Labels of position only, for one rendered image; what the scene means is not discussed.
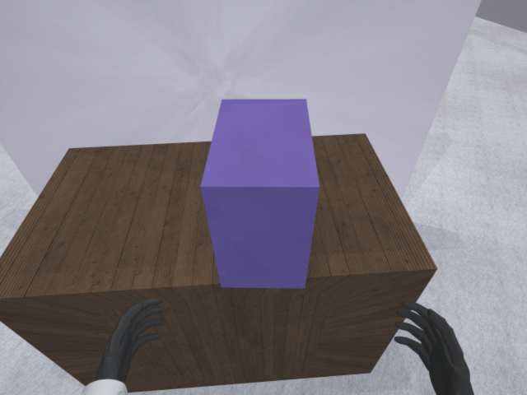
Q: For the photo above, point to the robot left hand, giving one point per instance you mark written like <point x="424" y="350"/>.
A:
<point x="124" y="341"/>

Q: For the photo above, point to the robot right hand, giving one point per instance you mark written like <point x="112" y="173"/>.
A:
<point x="439" y="349"/>

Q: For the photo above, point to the pedestal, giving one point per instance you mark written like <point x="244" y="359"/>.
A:
<point x="116" y="225"/>

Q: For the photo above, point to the carton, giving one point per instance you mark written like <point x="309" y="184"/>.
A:
<point x="260" y="191"/>

